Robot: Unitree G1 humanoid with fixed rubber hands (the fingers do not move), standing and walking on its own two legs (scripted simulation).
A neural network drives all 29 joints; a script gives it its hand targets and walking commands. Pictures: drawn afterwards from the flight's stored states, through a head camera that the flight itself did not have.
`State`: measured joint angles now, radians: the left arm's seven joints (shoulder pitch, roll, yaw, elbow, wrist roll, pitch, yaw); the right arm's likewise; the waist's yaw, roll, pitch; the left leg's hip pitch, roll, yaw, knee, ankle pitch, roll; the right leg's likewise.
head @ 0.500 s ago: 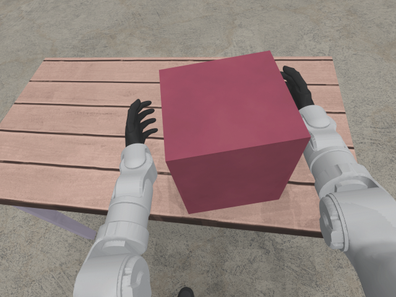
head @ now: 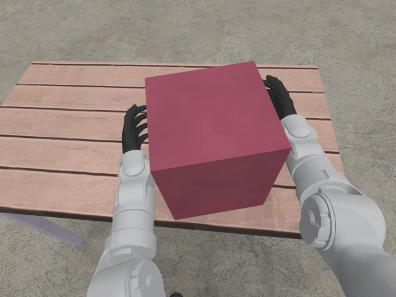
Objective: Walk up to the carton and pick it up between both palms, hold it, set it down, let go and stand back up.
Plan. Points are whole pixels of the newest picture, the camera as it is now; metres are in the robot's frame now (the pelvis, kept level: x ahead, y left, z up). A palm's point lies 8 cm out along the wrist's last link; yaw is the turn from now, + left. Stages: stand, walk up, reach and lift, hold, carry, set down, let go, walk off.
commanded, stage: reach and lift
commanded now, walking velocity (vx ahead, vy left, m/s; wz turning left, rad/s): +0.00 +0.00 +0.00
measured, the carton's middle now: (210, 148) +0.43 +0.06 +0.03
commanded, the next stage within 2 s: none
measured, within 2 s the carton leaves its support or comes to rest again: leaves its support in 1.56 s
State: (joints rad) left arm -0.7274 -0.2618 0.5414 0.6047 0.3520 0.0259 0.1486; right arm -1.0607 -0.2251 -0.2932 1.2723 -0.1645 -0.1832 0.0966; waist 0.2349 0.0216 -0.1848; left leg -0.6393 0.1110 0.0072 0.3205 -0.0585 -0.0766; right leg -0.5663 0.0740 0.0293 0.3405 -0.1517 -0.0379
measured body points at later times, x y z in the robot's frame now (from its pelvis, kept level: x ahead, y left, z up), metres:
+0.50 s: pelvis +0.01 +0.00 +0.00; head +0.10 -0.01 +0.44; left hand +0.39 +0.21 +0.06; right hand +0.51 -0.08 +0.07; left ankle +0.03 +0.17 -0.74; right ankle -0.02 -0.09 -0.74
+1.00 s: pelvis +0.01 +0.00 +0.00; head +0.10 -0.01 +0.44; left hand +0.39 +0.21 +0.06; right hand +0.51 -0.08 +0.07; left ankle +0.03 +0.16 -0.74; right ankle -0.02 -0.09 -0.74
